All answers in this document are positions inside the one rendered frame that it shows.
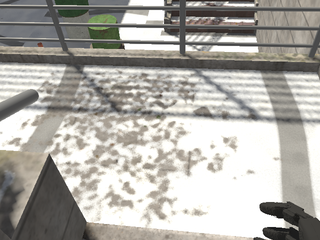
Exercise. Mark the robot right hand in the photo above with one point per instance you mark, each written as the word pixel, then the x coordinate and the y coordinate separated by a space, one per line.
pixel 308 226

